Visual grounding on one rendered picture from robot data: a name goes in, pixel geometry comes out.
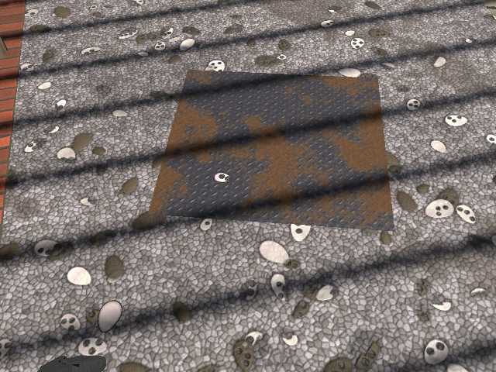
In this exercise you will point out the left robot hand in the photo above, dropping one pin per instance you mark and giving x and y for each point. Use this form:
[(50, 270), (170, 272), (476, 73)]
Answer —
[(75, 364)]

